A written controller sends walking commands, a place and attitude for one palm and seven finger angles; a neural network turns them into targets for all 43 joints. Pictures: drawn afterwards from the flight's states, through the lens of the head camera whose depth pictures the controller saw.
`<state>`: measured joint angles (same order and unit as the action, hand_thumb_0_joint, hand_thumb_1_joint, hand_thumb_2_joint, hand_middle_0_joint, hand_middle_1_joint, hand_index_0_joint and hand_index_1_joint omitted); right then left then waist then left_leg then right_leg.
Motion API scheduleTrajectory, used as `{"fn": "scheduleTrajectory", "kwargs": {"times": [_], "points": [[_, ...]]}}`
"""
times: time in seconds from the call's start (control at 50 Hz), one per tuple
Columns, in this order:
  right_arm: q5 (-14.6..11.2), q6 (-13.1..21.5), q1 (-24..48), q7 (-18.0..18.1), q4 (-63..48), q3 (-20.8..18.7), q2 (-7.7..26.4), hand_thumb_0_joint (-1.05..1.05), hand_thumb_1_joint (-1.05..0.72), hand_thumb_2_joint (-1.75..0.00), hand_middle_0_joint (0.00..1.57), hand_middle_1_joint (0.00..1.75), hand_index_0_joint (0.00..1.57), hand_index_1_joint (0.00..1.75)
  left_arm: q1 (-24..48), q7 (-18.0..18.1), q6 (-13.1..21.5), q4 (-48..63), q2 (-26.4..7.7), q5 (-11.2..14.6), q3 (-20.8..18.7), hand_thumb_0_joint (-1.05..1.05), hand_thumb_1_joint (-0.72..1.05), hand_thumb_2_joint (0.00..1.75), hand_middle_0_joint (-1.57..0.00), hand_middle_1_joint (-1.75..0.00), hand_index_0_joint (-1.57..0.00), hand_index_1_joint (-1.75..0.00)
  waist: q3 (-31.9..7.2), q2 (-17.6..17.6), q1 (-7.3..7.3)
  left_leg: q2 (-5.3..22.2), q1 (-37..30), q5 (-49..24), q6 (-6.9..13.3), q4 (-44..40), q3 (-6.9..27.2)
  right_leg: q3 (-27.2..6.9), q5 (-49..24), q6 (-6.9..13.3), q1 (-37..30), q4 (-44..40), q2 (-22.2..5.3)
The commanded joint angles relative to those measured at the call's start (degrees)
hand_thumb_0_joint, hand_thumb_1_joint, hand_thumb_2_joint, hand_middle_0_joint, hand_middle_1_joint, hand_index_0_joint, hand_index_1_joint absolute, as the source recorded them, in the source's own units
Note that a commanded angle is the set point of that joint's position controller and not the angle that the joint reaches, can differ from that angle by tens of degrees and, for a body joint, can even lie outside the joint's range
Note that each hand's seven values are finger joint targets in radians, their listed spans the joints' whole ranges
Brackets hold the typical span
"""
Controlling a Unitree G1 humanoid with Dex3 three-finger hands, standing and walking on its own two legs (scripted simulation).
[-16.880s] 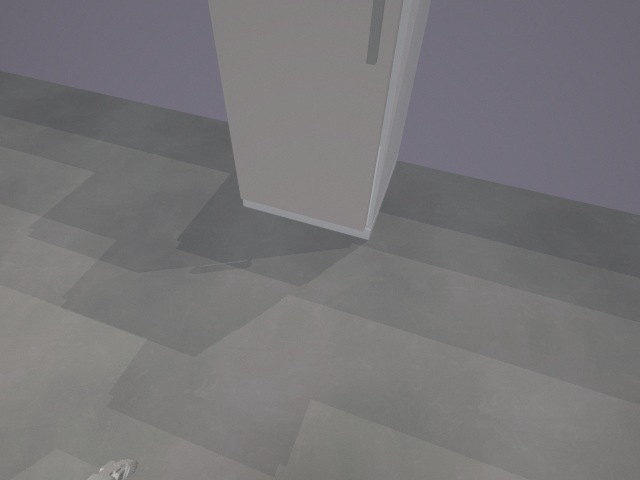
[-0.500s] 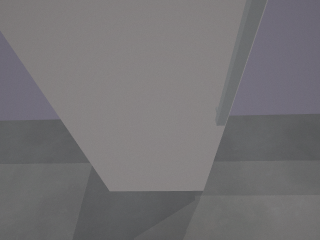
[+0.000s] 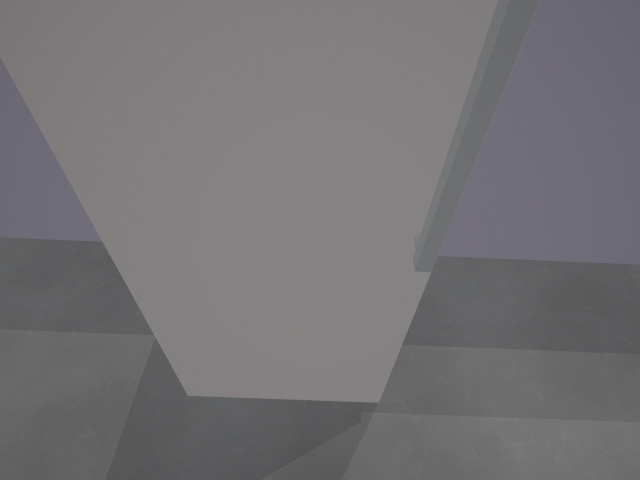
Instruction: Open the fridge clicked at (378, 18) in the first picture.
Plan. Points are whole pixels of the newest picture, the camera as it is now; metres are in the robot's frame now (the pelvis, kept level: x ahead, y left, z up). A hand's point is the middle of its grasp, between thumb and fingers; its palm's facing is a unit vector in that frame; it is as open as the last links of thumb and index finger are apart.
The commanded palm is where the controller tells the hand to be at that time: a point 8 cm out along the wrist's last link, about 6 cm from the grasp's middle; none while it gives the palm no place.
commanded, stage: come to a stop and stand still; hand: right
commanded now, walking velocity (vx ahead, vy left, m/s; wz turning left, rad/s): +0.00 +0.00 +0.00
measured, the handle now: (459, 139) +0.44 -0.12 +0.23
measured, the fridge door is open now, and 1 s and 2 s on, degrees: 0 0 0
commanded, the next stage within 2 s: look again from close up in 0.74 s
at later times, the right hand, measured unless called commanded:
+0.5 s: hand out of the picture -0.02 -0.18 -0.17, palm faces +0.02 +0.98 -0.17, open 7.4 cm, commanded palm none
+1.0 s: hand out of the picture -0.02 -0.17 -0.17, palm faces +0.01 +0.99 -0.16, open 7.4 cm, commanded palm none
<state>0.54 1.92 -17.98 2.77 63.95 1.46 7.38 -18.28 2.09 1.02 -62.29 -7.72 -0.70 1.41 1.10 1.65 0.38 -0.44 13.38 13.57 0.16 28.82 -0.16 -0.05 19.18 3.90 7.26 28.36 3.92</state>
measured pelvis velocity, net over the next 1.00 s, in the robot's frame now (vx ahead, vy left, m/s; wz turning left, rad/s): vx -0.01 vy -0.01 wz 0.01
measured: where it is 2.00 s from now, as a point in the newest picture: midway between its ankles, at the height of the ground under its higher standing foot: outside the picture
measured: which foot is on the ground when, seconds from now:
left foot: down 0.00-1.00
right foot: down 0.00-1.00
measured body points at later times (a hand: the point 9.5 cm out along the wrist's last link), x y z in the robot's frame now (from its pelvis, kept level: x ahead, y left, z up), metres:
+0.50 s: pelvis -0.02 -0.02 +0.00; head -0.02 -0.02 +0.45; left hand -0.03 +0.20 -0.15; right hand -0.02 -0.23 -0.16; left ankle +0.02 +0.12 -0.74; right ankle -0.04 -0.07 -0.74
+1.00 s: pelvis -0.01 -0.01 +0.00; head +0.00 -0.02 +0.45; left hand -0.02 +0.20 -0.15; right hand -0.02 -0.22 -0.16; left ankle +0.02 +0.12 -0.74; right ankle -0.04 -0.07 -0.74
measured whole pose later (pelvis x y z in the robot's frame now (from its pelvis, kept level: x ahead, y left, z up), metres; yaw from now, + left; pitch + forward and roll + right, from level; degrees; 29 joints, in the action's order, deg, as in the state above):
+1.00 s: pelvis -0.01 -0.01 +0.00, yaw +1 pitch -2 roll +0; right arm 0.9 0.9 -17.4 2.6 63.6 0.6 7.3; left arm -17.0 2.0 1.7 -64.3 -7.0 -0.4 0.9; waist 3.0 -0.6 0.0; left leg 0.9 12.5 10.5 -1.2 25.1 1.1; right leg 1.0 15.7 5.2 5.7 23.5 5.3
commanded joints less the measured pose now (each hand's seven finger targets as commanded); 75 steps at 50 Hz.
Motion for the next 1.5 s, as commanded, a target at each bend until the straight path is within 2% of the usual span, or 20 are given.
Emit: {"fn": "scheduleTrajectory", "kwargs": {"times": [0.0,0.08,0.12,0.2,0.26,0.28,0.34,0.38,0.6,0.66,0.7,0.72,0.82,0.88,1.02,1.18,1.3,1.34,1.48], "points": [[-0.14,0.11,-2.91,0.27,-2.31,-1.02,5.09,0.00,-0.90,-0.90,0.20,0.30,0.20,0.30,-4.12,0.22,1.49,1.51,-5.07,0.31,-1.09,0.00,0.90,0.90,-0.20,-0.30,-0.20,-0.30,4.12,-2.09,-0.33,5.77,-3.81,-9.03,2.97,-3.27,5.23,-7.01,-13.96,-1.41,7.83,-8.33,-8.86],[-0.04,-0.38,-2.40,0.14,-2.83,-1.33,4.95,0.00,-0.90,-0.90,0.20,0.30,0.20,0.30,-3.63,0.20,1.55,1.68,-5.54,0.24,-1.21,0.00,0.90,0.90,-0.20,-0.30,-0.20,-0.30,5.45,-1.07,-0.53,5.34,-3.71,-5.84,2.65,-3.84,4.97,-7.79,-10.16,-1.28,9.18,-10.73,-8.94],[0.04,-0.47,-2.39,0.10,-3.11,-1.54,5.14,0.00,-0.90,-0.90,0.20,0.30,0.20,0.30,-3.66,0.26,1.75,1.62,-5.65,0.22,-1.27,0.00,0.90,0.90,-0.20,-0.30,-0.20,-0.30,4.27,0.01,-0.65,5.36,-4.82,-7.05,2.51,-3.47,4.50,-7.73,-12.12,-1.28,8.66,-10.74,-8.92],[0.16,-0.74,-1.99,-0.03,-3.51,-1.65,5.23,0.00,-0.90,-0.90,0.20,0.30,0.20,0.30,-3.72,0.23,1.63,1.71,-5.71,0.21,-1.44,0.00,0.90,0.90,-0.20,-0.30,-0.20,-0.30,5.03,-1.12,-0.72,5.25,-4.64,-5.93,2.26,-3.85,3.91,-8.18,-9.73,-1.19,9.19,-11.91,-9.12],[0.14,-0.88,-1.97,-0.13,-3.54,-1.67,5.07,0.00,-0.90,-0.90,0.20,0.30,0.20,0.30,-3.53,0.21,1.59,1.66,-6.33,0.18,-1.55,0.00,0.90,0.90,-0.20,-0.30,-0.20,-0.30,5.41,-0.29,-0.64,5.20,-4.22,-5.02,2.13,-4.02,4.05,-8.77,-6.80,-1.32,9.54,-13.25,-9.22],[0.20,-0.84,-2.12,-0.16,-3.45,-1.70,5.10,0.00,-0.90,-0.90,0.20,0.30,0.20,0.30,-3.41,0.14,1.61,1.66,-6.29,0.19,-1.59,0.00,0.90,0.90,-0.20,-0.30,-0.20,-0.30,5.32,-1.21,-0.72,5.32,-4.24,-5.49,2.07,-4.13,3.95,-8.73,-6.61,-1.24,9.29,-13.34,-9.18],[0.16,-0.80,-2.17,-0.14,-3.40,-1.75,5.13,0.00,-0.90,-0.90,0.20,0.30,0.20,0.30,-3.62,0.21,1.70,1.29,-6.41,0.26,-1.57,0.00,0.90,0.90,-0.20,-0.30,-0.20,-0.30,4.20,-1.61,-0.63,5.47,-4.72,-6.61,2.01,-4.08,4.12,-8.33,-9.01,-1.28,8.04,-12.83,-9.08],[0.16,-0.81,-2.30,-0.16,-3.27,-1.68,4.98,0.00,-0.90,-0.90,0.20,0.30,0.20,0.30,-3.50,0.14,1.59,1.14,-6.50,0.29,-1.62,0.00,0.90,0.90,-0.20,-0.30,-0.20,-0.30,4.80,-2.00,-0.50,5.57,-4.26,-5.81,1.94,-4.42,4.15,-8.44,-7.27,-1.35,8.23,-13.32,-9.11],[0.26,-0.71,-3.29,-0.03,-2.32,-1.55,4.50,0.00,-0.90,-0.90,0.20,0.30,0.20,0.30,-3.78,0.22,1.51,-0.01,-5.65,0.42,-1.59,0.00,0.90,0.90,-0.20,-0.30,-0.20,-0.30,4.49,-1.63,-0.54,5.69,-4.40,-7.16,1.83,-4.91,4.42,-7.78,-9.81,-1.26,6.90,-12.70,-8.96],[0.19,-0.70,-3.50,-0.07,-2.04,-1.54,4.32,0.00,-0.90,-0.90,0.20,0.30,0.20,0.30,-3.48,0.24,1.49,-0.28,-5.73,0.41,-1.60,0.00,0.90,0.90,-0.20,-0.30,-0.20,-0.30,4.87,-1.21,-0.54,5.82,-3.93,-6.66,1.77,-5.16,4.66,-7.67,-8.57,-1.31,6.90,-12.96,-8.87],[0.26,-0.61,-3.70,-0.01,-2.13,-1.61,4.28,0.00,-0.90,-0.90,0.20,0.30,0.20,0.30,-3.75,0.25,1.53,-0.35,-5.44,0.44,-1.59,0.00,0.90,0.90,-0.20,-0.30,-0.20,-0.30,4.06,-2.62,-0.59,5.91,-4.67,-8.45,1.83,-5.05,4.58,-7.31,-11.08,-1.14,6.17,-12.11,-8.86],[0.20,-0.61,-3.61,0.03,-2.00,-1.57,4.22,0.00,-0.90,-0.90,0.20,0.30,0.20,0.30,-3.59,0.29,1.57,-0.55,-5.46,0.48,-1.62,0.00,0.90,0.90,-0.20,-0.30,-0.20,-0.30,3.89,-2.27,-0.47,6.07,-4.56,-8.75,1.79,-4.90,4.59,-7.01,-11.90,-1.25,5.78,-11.86,-8.75],[0.17,-0.48,-3.54,0.05,-1.98,-1.59,4.32,0.00,-0.90,-0.90,0.20,0.30,0.20,0.30,-3.54,0.29,1.52,-0.82,-5.23,0.51,-1.59,0.00,0.90,0.90,-0.20,-0.30,-0.20,-0.30,4.02,-2.82,-0.46,6.20,-4.63,-8.81,1.91,-5.33,5.10,-6.77,-11.63,-1.22,5.76,-11.55,-8.57],[0.13,-0.48,-3.55,-0.02,-1.95,-1.52,4.29,0.00,-0.90,-0.90,0.20,0.30,0.20,0.30,-3.25,0.24,1.48,-1.02,-5.11,0.46,-1.59,0.00,0.90,0.90,-0.20,-0.30,-0.20,-0.30,4.57,-1.69,-0.57,6.22,-4.11,-8.03,1.91,-5.77,5.30,-6.70,-10.19,-1.22,6.05,-11.88,-8.60],[0.13,-0.50,-3.40,0.02,-1.99,-1.56,4.44,0.00,-0.90,-0.90,0.20,0.30,0.20,0.30,-3.38,0.34,1.57,-1.38,-5.07,0.49,-1.57,0.00,0.90,0.90,-0.20,-0.30,-0.20,-0.30,3.58,-1.97,-0.48,6.18,-4.99,-10.06,1.90,-5.20,5.21,-6.41,-13.25,-1.27,5.10,-11.52,-8.83],[0.06,-0.55,-2.94,-0.07,-2.04,-1.59,4.63,0.00,-0.90,-0.90,0.20,0.30,0.20,0.30,-3.13,0.31,1.48,-1.74,-5.12,0.45,-1.49,0.00,0.90,0.90,-0.20,-0.30,-0.20,-0.30,4.60,-1.71,-0.65,6.06,-4.65,-8.49,1.88,-5.73,5.37,-6.68,-11.12,-1.28,5.84,-12.21,-8.91],[0.12,-0.55,-3.05,-0.02,-2.15,-1.60,4.44,0.00,-0.90,-0.90,0.20,0.30,0.20,0.30,-3.44,0.32,1.46,-1.84,-4.89,0.45,-1.59,0.00,0.90,0.90,-0.20,-0.30,-0.20,-0.30,4.00,-2.87,-0.58,5.97,-4.89,-9.38,1.90,-5.60,5.29,-6.51,-12.36,-1.18,5.10,-11.94,-9.02],[0.04,-0.47,-2.93,-0.03,-2.07,-1.66,4.71,0.00,-0.90,-0.90,0.20,0.30,0.20,0.30,-3.38,0.33,1.56,-1.95,-5.01,0.46,-1.57,0.00,0.90,0.90,-0.20,-0.30,-0.20,-0.30,3.21,-2.72,-0.56,6.17,-5.25,-9.98,1.96,-5.43,5.53,-6.35,-12.88,-1.23,4.67,-11.78,-8.82],[0.01,-0.52,-2.63,-0.07,-2.04,-1.67,4.80,0.00,-0.90,-0.90,0.20,0.30,0.20,0.30,-3.23,0.36,1.54,-2.18,-5.03,0.47,-1.49,0.00,0.90,0.90,-0.20,-0.30,-0.20,-0.30,4.04,-1.97,-0.60,6.13,-5.00,-9.44,1.88,-5.66,5.39,-6.31,-12.74,-1.33,4.99,-12.04,-8.94]]}}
